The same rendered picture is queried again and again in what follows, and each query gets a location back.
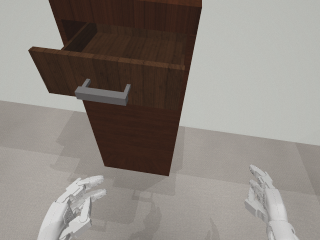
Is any right robot hand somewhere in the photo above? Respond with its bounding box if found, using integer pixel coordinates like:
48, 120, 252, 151
245, 164, 288, 225

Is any left robot hand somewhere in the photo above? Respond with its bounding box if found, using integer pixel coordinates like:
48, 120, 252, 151
37, 175, 107, 240

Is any handle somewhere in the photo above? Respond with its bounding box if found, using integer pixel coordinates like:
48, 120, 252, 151
74, 78, 131, 106

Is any robot right forearm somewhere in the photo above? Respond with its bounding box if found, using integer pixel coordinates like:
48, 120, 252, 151
266, 220, 299, 240

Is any cabinet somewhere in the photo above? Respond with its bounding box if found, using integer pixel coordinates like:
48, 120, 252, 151
48, 0, 202, 176

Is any drawer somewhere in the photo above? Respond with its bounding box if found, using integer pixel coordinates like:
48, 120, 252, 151
28, 22, 187, 111

